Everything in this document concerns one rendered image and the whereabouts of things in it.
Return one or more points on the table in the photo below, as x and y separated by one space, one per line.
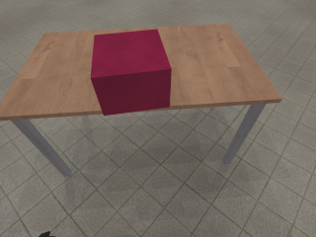
210 67

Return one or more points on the carton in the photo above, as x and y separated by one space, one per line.
131 72

